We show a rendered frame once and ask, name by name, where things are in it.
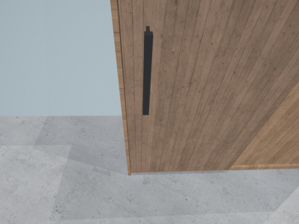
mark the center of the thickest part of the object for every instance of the wardrobe door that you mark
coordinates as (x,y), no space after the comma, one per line
(278,140)
(220,69)

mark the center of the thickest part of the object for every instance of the handle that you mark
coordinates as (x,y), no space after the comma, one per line
(147,61)

